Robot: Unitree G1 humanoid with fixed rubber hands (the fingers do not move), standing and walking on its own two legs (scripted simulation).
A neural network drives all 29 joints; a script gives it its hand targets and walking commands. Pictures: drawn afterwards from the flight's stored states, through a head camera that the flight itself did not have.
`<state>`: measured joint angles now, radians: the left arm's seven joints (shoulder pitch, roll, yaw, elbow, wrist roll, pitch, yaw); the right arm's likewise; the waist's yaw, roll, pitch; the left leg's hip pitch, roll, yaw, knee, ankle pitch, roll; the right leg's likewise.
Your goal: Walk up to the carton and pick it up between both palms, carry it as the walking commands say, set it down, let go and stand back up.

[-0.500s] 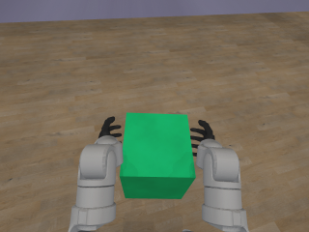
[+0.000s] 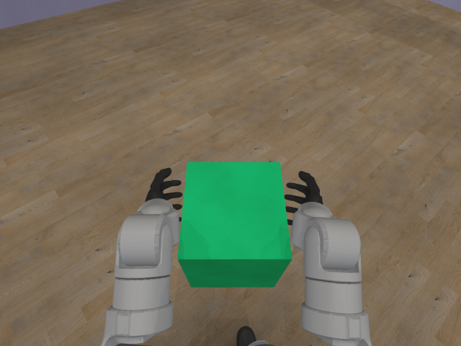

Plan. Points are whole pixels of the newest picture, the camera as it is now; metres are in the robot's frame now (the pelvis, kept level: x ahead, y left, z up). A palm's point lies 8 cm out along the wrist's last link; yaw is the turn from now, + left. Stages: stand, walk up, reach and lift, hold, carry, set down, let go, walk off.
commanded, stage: carry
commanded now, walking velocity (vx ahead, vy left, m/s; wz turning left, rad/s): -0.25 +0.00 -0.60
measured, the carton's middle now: (233, 228) +0.34 -0.01 -0.01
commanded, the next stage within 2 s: none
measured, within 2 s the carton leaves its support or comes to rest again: neither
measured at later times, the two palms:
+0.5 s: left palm out of the picture +0.14 +0.01 +0.08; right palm out of the picture +0.06 -0.22 +0.07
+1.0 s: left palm out of the picture -0.04 +0.06 +0.10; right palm out of the picture -0.16 -0.15 +0.10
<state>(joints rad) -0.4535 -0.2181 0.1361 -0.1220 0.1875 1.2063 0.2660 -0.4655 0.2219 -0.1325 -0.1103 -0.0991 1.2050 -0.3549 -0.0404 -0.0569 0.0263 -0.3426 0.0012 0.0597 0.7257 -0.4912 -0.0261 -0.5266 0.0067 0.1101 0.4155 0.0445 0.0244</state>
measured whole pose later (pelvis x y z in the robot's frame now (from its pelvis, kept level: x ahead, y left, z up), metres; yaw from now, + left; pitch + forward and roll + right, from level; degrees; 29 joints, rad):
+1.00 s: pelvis -0.38 +0.10 +0.01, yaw -33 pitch +2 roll -4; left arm -0.47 -0.22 0.15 -0.11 0.10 1.23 0.39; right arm -0.49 0.23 -0.16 -0.04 -0.18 1.20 -0.25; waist 0.07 0.02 0.01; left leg -0.36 0.16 0.14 0.57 -0.24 0.00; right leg -0.49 -0.01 -0.07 0.97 -0.44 0.07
